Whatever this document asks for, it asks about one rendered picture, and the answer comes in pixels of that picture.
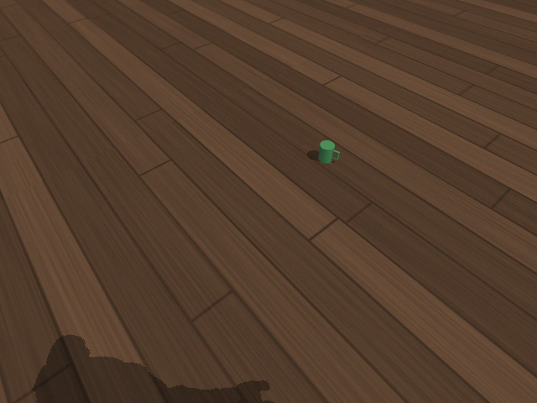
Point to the mug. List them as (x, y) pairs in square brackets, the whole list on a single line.
[(326, 152)]

